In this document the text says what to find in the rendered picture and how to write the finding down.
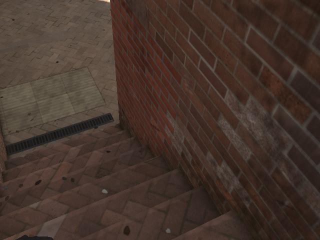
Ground stairs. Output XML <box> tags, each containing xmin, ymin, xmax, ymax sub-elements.
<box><xmin>0</xmin><ymin>123</ymin><xmax>254</xmax><ymax>240</ymax></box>

